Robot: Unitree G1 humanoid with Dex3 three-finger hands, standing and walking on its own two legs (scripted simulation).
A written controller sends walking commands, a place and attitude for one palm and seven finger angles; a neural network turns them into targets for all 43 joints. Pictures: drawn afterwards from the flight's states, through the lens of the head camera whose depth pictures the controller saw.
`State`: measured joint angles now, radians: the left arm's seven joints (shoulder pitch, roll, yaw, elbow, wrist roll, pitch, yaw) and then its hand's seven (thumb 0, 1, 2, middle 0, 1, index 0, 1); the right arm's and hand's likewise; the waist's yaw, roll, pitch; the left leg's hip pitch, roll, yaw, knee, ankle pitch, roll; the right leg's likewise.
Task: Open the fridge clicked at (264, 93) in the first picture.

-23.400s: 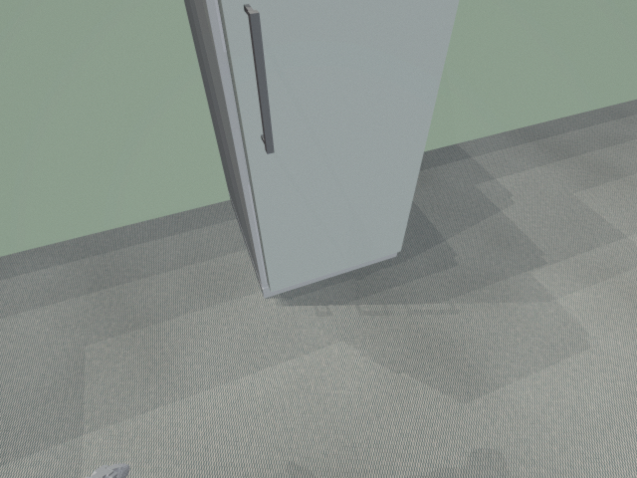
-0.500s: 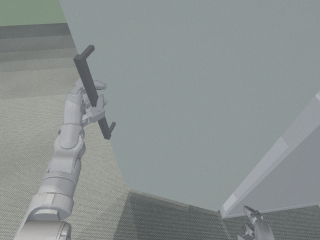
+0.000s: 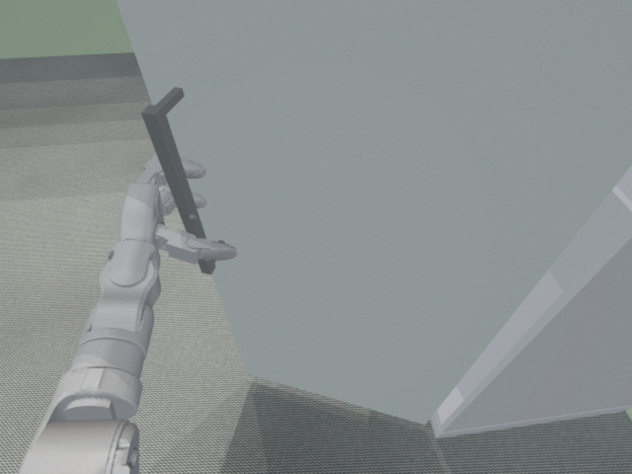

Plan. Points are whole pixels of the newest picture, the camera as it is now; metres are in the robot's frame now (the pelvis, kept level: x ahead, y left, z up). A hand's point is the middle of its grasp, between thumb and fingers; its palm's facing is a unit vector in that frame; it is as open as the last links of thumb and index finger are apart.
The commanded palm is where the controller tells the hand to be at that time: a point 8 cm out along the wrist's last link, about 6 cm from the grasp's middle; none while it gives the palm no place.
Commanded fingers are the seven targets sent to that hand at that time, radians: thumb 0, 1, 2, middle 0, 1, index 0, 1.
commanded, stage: loosen the grip on the handle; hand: left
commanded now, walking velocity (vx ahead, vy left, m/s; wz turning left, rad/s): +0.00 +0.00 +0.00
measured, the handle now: (193, 196) +0.46 +0.19 +0.10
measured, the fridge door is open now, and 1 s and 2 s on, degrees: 67 67 67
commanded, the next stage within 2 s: slip the hand off the handle in 0.18 s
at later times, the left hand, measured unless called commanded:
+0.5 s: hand (150, 208) +0.41 +0.23 +0.12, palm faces +0.17 -0.96 -0.20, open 14.7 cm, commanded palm +0.38 +0.28 +0.13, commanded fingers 0.00 -0.55 0.20 -0.25 -1.15 -0.25 -1.15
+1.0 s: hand (109, 212) +0.41 +0.28 +0.12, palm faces +0.16 -0.97 -0.20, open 14.7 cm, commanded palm +0.35 +0.32 +0.13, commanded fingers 0.00 -0.55 0.20 -0.25 -1.15 -0.25 -1.15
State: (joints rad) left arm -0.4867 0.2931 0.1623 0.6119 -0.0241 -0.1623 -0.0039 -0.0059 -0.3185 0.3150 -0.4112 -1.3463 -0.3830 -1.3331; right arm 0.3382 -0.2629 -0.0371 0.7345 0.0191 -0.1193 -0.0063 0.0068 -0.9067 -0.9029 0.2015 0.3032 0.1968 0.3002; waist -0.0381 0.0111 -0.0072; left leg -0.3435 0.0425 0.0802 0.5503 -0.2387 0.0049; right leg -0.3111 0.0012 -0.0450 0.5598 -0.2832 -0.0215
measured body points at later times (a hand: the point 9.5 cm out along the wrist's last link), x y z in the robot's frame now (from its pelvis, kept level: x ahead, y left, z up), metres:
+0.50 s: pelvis +0.02 +0.00 +0.00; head +0.04 +0.00 +0.45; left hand +0.40 +0.28 +0.14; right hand +0.15 -0.25 -0.11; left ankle +0.03 +0.12 -0.73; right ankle +0.01 -0.10 -0.73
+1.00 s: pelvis +0.02 +0.02 -0.01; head +0.05 +0.02 +0.44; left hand +0.39 +0.33 +0.13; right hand +0.10 -0.25 -0.12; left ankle +0.03 +0.12 -0.73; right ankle +0.01 -0.10 -0.73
